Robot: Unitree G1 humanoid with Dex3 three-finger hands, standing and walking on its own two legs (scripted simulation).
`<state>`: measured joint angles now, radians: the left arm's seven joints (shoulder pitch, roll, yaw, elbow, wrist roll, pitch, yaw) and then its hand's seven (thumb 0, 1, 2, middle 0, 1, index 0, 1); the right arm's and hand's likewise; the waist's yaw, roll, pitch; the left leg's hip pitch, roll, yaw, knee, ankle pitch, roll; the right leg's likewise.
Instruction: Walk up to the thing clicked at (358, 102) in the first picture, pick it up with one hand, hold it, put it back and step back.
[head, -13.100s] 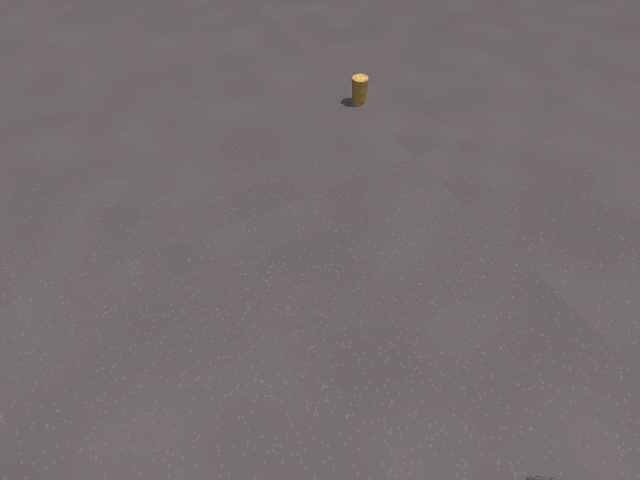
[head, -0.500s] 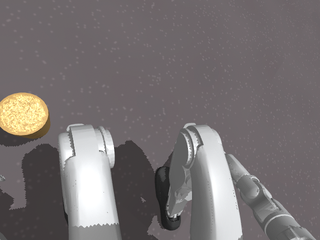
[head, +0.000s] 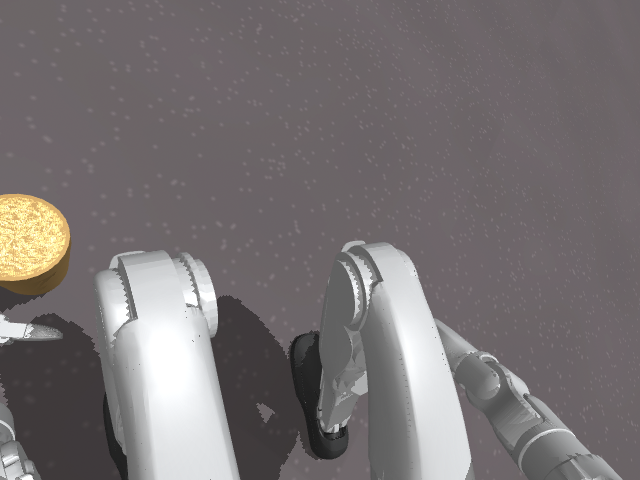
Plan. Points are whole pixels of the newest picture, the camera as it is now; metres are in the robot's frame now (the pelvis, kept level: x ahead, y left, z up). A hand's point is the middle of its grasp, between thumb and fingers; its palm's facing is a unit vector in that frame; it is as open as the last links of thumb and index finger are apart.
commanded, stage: close in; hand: left
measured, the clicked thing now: (27, 255) +0.36 +0.30 -0.19
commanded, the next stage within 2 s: rest palm in 0.10 s
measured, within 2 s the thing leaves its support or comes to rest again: leaves its support in 1.16 s
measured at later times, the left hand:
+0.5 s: hand (14, 260) +0.35 +0.30 -0.17, palm faces +0.42 -0.91 +0.03, open 15.8 cm
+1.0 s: hand (28, 247) +0.36 +0.29 -0.17, palm faces +0.42 -0.91 +0.03, open 11.9 cm
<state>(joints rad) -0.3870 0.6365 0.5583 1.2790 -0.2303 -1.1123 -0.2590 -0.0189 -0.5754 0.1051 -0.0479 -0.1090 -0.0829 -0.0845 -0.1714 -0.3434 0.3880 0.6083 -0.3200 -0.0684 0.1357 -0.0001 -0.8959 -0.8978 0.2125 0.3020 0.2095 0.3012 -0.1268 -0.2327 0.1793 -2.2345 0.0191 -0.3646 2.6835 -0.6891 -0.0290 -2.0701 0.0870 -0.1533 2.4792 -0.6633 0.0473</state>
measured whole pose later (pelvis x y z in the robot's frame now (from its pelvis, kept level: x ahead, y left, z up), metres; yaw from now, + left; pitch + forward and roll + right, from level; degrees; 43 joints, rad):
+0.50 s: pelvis +0.00 +0.00 +0.00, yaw -1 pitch +9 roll -17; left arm -0.41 0.68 0.52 1.33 -0.15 -1.21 -0.04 -0.02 -0.33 0.25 -0.16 -0.15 -0.15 -0.17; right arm -0.19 -0.35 0.45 0.59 -0.37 -0.04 0.18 0.00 -0.88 -0.90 0.21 0.30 0.21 0.30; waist -0.16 -0.27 0.25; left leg -2.22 0.01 -0.42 2.71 -0.70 -0.03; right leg -2.04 0.10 -0.19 2.47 -0.65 0.06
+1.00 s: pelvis -0.01 +0.01 +0.00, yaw -2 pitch +8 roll -18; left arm -0.44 0.71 0.49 1.35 -0.13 -1.22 0.03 0.03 -0.25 0.63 -0.66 -0.72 -0.52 -0.72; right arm -0.19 -0.36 0.47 0.57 -0.38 -0.03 0.19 0.00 -0.88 -0.90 0.21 0.30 0.21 0.30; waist -0.17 -0.28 0.27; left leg -2.20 0.02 -0.44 2.71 -0.70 -0.03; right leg -2.03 0.11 -0.21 2.45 -0.64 0.06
